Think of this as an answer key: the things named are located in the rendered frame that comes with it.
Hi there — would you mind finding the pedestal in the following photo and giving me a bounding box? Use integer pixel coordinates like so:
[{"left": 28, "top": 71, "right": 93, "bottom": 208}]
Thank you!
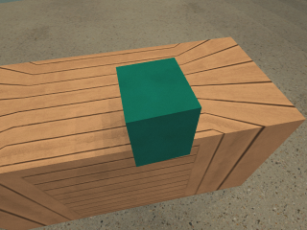
[{"left": 0, "top": 36, "right": 306, "bottom": 230}]

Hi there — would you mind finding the carton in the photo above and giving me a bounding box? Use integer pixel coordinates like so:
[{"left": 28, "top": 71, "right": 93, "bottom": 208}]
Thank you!
[{"left": 116, "top": 57, "right": 201, "bottom": 167}]

